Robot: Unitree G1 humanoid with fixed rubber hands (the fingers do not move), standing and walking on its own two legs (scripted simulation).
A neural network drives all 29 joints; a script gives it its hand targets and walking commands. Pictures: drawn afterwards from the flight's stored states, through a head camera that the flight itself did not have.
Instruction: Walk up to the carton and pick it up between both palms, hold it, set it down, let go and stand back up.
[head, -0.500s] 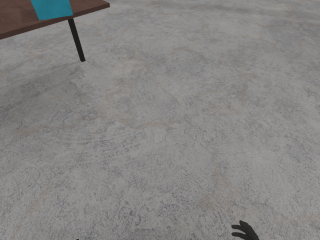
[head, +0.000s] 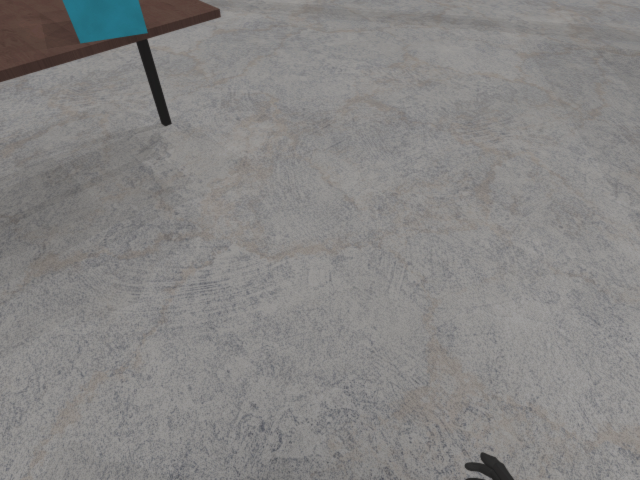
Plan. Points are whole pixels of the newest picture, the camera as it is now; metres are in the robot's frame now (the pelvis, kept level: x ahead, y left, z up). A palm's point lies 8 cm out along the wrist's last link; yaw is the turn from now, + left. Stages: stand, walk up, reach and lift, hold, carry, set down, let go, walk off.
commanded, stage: stand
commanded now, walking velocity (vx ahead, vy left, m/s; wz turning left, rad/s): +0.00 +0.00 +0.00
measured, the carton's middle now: out of the picture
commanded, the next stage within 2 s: none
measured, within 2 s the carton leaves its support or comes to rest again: neither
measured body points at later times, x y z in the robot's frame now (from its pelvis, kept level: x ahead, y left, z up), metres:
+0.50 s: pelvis -0.02 +0.00 +0.00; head -0.02 +0.00 +0.45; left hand +0.06 +0.25 -0.15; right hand +0.09 -0.25 -0.12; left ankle +0.00 +0.12 -0.71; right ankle +0.00 -0.12 -0.71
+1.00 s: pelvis -0.03 +0.00 +0.00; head -0.04 +0.00 +0.45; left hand +0.04 +0.25 -0.14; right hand +0.07 -0.25 -0.13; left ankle +0.00 +0.12 -0.71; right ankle +0.00 -0.12 -0.71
